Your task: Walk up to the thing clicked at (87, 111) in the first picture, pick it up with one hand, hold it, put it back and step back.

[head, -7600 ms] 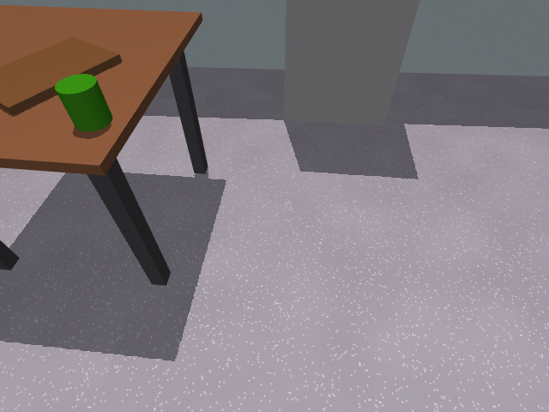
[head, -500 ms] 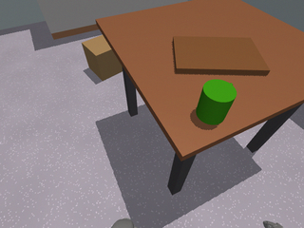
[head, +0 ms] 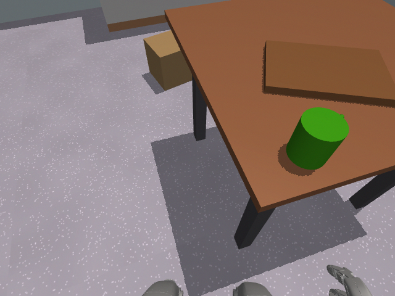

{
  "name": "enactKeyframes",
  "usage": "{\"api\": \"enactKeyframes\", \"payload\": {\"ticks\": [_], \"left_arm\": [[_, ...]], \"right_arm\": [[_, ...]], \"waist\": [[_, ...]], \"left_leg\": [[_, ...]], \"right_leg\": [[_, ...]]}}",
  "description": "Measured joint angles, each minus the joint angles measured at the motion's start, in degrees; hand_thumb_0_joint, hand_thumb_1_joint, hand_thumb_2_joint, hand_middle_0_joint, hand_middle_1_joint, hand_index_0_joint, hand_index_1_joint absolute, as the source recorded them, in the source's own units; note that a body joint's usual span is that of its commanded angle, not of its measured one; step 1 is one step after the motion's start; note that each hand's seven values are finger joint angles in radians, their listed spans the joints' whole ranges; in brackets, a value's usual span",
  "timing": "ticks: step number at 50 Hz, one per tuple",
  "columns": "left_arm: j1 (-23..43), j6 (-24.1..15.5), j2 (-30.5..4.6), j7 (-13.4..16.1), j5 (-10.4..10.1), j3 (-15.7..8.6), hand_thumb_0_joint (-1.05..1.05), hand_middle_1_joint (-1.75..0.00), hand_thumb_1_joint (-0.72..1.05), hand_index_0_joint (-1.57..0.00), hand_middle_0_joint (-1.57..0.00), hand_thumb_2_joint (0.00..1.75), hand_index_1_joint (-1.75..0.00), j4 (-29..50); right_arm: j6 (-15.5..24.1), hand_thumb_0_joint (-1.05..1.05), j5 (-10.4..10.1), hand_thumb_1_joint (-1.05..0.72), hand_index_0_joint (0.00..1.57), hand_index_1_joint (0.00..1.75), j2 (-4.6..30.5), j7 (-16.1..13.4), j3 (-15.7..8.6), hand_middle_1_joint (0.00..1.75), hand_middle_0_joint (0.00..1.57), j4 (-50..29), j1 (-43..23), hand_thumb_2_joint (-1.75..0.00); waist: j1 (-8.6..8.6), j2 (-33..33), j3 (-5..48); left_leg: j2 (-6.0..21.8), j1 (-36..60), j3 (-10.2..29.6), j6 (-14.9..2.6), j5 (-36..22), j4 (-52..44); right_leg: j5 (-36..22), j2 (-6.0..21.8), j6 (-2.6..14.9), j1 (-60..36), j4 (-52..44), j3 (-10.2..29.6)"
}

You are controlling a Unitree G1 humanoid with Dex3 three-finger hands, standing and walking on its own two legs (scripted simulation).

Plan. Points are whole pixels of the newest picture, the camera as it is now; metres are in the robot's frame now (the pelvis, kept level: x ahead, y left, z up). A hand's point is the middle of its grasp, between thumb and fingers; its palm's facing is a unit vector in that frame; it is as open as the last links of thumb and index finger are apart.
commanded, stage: walk up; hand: right
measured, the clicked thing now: (319, 135) +0.43 -0.24 +0.05
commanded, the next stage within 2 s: stand in 1.44 s
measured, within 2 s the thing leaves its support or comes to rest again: neither
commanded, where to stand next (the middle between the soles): +0.06 +0.01 m, yaw -3 degrees
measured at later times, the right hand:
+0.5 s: hand out of the picture +0.07 -0.24 -0.14, palm faces -0.03 +0.93 -0.35, open 7.4 cm
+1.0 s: hand out of the picture +0.10 -0.24 -0.12, palm faces +0.00 +0.94 -0.34, open 7.4 cm
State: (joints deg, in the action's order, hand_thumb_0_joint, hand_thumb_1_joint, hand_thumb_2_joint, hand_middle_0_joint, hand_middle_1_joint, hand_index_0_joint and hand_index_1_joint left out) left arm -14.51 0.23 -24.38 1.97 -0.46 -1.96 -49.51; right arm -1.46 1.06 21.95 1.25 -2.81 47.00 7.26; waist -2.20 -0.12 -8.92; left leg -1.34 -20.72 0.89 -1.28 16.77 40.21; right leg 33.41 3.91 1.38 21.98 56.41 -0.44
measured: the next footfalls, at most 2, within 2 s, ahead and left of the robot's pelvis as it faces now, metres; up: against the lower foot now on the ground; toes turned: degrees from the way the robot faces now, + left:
none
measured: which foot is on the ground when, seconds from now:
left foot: down 0.00-1.00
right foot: down 0.00-1.00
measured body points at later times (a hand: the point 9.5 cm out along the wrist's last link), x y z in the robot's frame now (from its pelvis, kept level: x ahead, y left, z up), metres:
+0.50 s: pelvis +0.00 +0.02 +0.01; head +0.02 +0.02 +0.46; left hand +0.08 +0.34 -0.11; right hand +0.07 -0.29 -0.11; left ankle +0.01 +0.14 -0.72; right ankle +0.01 -0.13 -0.71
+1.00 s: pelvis +0.00 +0.01 +0.03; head +0.01 +0.01 +0.48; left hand +0.09 +0.32 -0.10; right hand +0.10 -0.29 -0.10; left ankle +0.01 +0.14 -0.71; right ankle +0.01 -0.13 -0.71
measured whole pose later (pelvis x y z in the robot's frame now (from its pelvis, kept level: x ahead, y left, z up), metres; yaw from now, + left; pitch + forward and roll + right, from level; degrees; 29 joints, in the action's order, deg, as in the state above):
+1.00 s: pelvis +0.00 +0.01 +0.03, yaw -1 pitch -2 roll +0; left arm -4.4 -1.1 -20.2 -0.4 0.5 0.1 -65.7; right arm 0.2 0.4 20.8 0.9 -1.0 64.7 2.5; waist -0.7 -0.6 -3.2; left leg 0.9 -7.5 0.4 0.9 10.5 20.2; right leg 9.9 2.4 -2.3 7.2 19.3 0.2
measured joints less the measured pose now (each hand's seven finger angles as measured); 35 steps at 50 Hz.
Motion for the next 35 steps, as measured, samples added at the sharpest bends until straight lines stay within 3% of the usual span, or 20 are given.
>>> {"api": "enactKeyframes", "payload": {"ticks": [3,6,9,13,15,17,20,23,35], "left_arm": [[-0.11,-0.82,0.79,-0.44,0.40,0.15,0.00,-0.30,0.90,-0.21,-0.21,0.90,-0.30,-0.95],[0.12,-1.65,2.24,-0.51,1.46,0.17,0.00,-0.30,0.90,-0.21,-0.21,0.90,-0.30,-2.60],[-0.21,-2.11,2.93,-0.92,2.45,0.63,0.00,-0.30,0.90,-0.21,-0.21,0.90,-0.30,-3.45],[0.58,-2.56,3.30,-1.09,2.81,0.79,0.00,-0.30,0.90,-0.21,-0.21,0.90,-0.30,-3.95],[1.18,-2.44,2.86,-1.32,2.51,0.87,0.00,-0.30,0.90,-0.21,-0.21,0.90,-0.30,-3.91],[2.48,-1.87,2.22,-1.36,1.80,0.85,0.00,-0.30,0.90,-0.21,-0.21,0.90,-0.30,-4.08],[4.24,-1.03,1.79,-1.28,0.92,0.95,0.00,-0.30,0.90,-0.21,-0.21,0.90,-0.30,-5.27],[5.46,-1.17,1.44,-1.54,0.72,1.17,0.00,-0.30,0.90,-0.21,-0.21,0.90,-0.30,-6.80],[9.62,-1.36,2.98,-2.22,0.36,2.50,0.00,-0.30,0.90,-0.21,-0.21,0.90,-0.30,-12.49]], "right_arm": [[-0.44,0.00,0.27,-0.90,0.21,0.30,-0.24,0.13,0.56,0.30,0.20,0.26,-0.39,-0.90],[-1.01,0.00,-0.06,-0.90,0.21,0.30,0.32,0.14,0.51,0.30,0.20,0.85,-0.81,-0.90],[-1.76,0.00,-0.33,-0.90,0.21,0.30,0.09,-0.07,0.26,0.30,0.20,2.77,-0.34,-0.90],[-1.01,0.00,-0.73,-0.90,0.21,0.30,0.85,-0.01,-0.28,0.30,0.20,4.77,0.68,-0.90],[-0.17,0.00,-0.58,-0.90,0.21,0.30,1.19,-0.03,-0.36,0.30,0.20,5.85,1.40,-0.90],[0.60,0.00,0.02,-0.90,0.21,0.30,0.96,-0.45,-0.54,0.30,0.20,7.32,1.62,-0.90],[0.85,0.00,-0.04,-0.90,0.21,0.30,0.27,-0.45,0.27,0.30,0.20,9.40,1.73,-0.90],[0.73,0.00,-0.33,-0.90,0.21,0.30,-0.64,-0.37,1.27,0.30,0.20,11.14,1.28,-0.90],[1.78,0.00,-0.94,-0.90,0.21,0.30,-2.01,-0.26,2.67,0.30,0.20,15.55,-2.96,-0.90]], "waist": [[0.48,-0.03,1.47],[0.91,-2.39,1.84],[0.32,-2.13,3.15],[0.36,-1.68,3.18],[0.78,-1.35,3.26],[1.00,-0.12,2.57],[1.16,0.06,2.51],[1.58,-0.08,3.02],[1.70,0.05,5.00]], "left_leg": [[0.29,-0.71,-0.18,0.33,0.13,0.58],[1.84,-1.61,0.86,0.96,1.41,3.31],[-0.23,-2.82,2.48,0.51,9.89,8.92],[0.03,-1.37,1.76,0.53,11.07,9.51],[0.97,2.17,0.83,0.60,7.97,1.34],[0.36,4.27,0.11,1.31,0.88,-3.57],[0.92,4.39,0.05,1.40,1.66,-3.04],[1.87,5.06,0.50,1.69,1.51,-3.99],[1.90,10.16,0.11,1.73,-3.15,-13.81]], "right_leg": [[-3.14,-0.50,-0.05,-1.80,-7.25,-0.73],[-11.77,-2.45,-0.89,-4.80,-14.29,-2.15],[-11.86,-1.94,-1.00,-4.66,-14.76,-1.67],[-13.30,-0.56,-1.78,-4.98,-17.15,-1.17],[-13.30,0.10,-2.53,-4.53,-16.98,-1.18],[-12.76,1.23,-3.19,-3.98,-15.53,-0.56],[-12.91,-0.16,-2.28,-5.23,-17.64,0.51],[-15.80,-1.22,-3.29,-7.22,-21.58,0.21],[-20.58,-1.18,-3.84,-12.31,-31.64,0.29]]}}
